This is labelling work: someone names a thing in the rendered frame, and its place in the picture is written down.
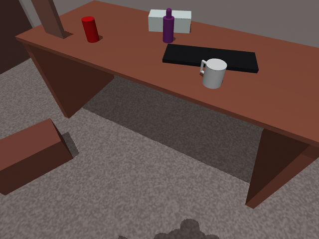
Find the desk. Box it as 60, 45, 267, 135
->
15, 0, 319, 209

